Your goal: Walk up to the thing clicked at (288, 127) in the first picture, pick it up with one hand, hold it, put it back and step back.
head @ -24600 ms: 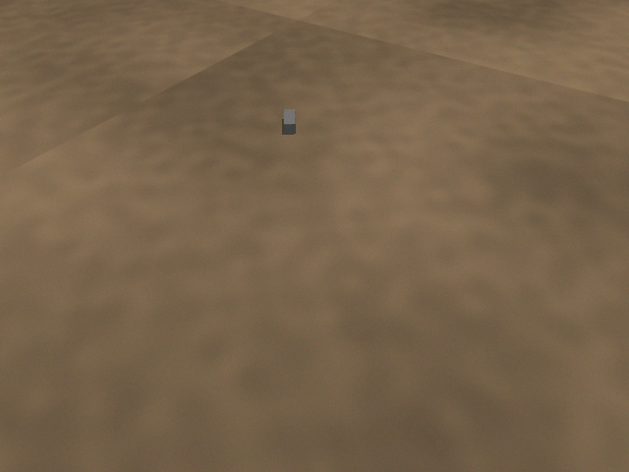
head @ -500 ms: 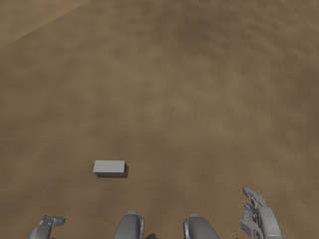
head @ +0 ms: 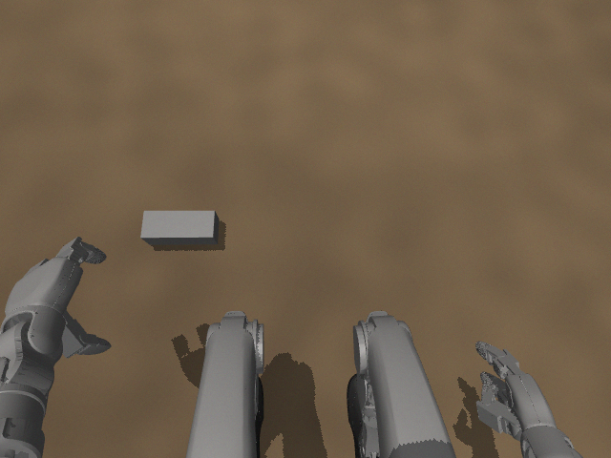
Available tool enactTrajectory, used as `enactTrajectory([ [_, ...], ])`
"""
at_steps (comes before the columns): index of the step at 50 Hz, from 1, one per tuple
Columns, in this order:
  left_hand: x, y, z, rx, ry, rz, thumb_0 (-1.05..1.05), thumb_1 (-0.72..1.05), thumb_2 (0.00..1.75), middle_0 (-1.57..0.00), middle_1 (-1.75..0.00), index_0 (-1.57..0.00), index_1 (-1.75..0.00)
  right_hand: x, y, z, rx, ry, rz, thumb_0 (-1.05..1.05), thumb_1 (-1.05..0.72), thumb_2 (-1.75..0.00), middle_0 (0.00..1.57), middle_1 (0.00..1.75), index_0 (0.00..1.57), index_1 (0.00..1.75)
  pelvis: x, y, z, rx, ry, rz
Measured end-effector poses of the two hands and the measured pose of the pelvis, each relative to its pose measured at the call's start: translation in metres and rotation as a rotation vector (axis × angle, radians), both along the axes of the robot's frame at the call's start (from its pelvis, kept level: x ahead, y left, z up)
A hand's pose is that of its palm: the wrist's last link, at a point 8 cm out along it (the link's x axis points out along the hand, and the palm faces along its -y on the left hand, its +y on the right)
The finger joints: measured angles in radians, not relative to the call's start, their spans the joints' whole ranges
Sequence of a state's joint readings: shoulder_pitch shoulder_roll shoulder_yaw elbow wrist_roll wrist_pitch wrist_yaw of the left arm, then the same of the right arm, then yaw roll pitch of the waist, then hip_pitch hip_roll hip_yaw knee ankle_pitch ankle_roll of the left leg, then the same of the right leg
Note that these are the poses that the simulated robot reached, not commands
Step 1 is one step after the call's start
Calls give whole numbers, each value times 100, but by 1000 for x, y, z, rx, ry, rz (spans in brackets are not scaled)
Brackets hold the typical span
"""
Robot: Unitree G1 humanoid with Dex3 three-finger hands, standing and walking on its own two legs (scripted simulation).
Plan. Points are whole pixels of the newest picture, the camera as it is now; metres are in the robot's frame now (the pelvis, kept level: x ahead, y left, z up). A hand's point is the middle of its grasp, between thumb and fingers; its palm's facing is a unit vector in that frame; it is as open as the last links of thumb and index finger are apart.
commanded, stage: rise first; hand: left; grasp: from above
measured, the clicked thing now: (181, 227) +0.54 +0.30 -0.46
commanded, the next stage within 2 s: none
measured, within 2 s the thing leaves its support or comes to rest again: neither
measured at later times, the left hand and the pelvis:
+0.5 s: hand (116, 256) +0.42 +0.35 -0.25, palm faces -0.45 -0.12 -0.88, open 14.1 cm; pelvis -0.02 +0.01 -0.12, yaw -5 degrees
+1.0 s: hand (128, 240) +0.46 +0.35 -0.30, palm faces -0.45 -0.02 -0.89, open 14.1 cm; pelvis -0.02 +0.02 -0.15, yaw -8 degrees
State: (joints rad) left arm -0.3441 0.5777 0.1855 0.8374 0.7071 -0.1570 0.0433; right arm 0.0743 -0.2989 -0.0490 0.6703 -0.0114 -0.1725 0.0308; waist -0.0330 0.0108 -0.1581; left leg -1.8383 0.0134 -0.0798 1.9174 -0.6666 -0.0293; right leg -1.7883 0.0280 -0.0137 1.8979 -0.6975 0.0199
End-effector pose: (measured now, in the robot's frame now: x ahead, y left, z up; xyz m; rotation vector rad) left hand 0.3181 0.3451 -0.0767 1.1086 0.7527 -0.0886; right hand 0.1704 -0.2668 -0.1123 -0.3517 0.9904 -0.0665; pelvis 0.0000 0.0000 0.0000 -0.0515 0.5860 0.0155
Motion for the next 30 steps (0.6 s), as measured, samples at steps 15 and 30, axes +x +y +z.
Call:
enactTrajectory([
  [15, 71, 4, -85, 117, -55, -304, 0, -50, 101, -12, -101, -11, -101, -115, -7, -91, -49, 329, -68, 1, -89, -89, 20, 30, 20, 30, -26, 3, -94, -49, -13, -29],
  [30, 119, 11, -135, 236, -98, -422, 0, -51, 104, -9, -95, -7, -95, -142, 6, -102, -112, 469, -98, 1, -88, -89, 20, 30, 20, 30, -22, 19, -126, -104, -3, -35],
])
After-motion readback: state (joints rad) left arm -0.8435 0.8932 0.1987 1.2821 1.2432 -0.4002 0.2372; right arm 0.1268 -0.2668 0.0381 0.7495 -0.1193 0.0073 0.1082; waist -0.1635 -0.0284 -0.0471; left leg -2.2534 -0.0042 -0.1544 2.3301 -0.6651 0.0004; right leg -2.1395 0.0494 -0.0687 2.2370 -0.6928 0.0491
